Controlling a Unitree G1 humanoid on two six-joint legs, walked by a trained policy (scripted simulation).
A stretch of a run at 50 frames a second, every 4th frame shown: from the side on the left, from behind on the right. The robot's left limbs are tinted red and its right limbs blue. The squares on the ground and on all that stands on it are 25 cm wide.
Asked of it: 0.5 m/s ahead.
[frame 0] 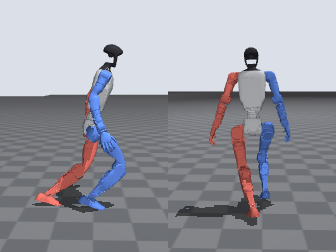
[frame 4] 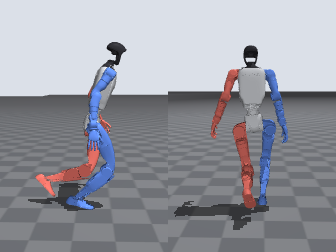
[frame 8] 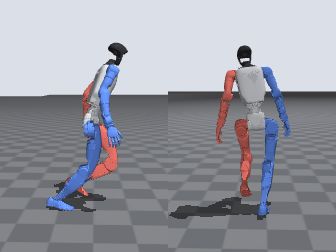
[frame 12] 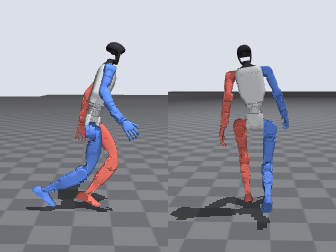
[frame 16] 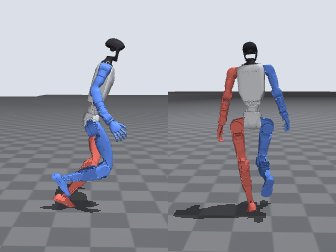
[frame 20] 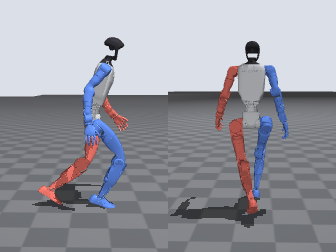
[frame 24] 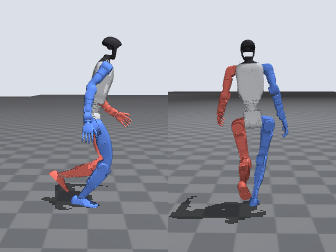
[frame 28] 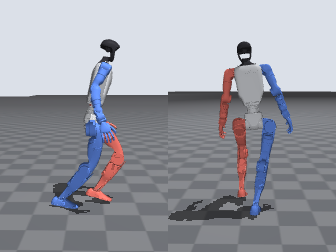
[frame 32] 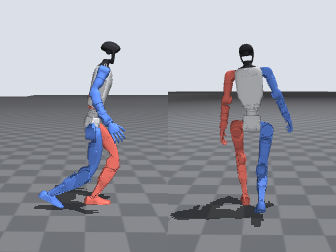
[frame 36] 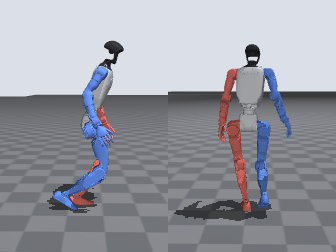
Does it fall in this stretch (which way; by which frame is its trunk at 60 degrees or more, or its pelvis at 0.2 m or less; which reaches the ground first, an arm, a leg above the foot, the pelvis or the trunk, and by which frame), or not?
no
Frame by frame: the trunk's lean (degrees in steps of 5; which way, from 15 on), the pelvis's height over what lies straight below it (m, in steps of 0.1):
0: 15 forward, 0.7
4: 20 forward, 0.7
8: 25 forward and to its left, 0.7
12: 20 forward and to its left, 0.7
16: 20 forward, 0.7
20: 15 forward, 0.7
24: 15 forward, 0.7
28: 15 forward and to its left, 0.7
32: 15 forward, 0.7
36: 20 forward, 0.7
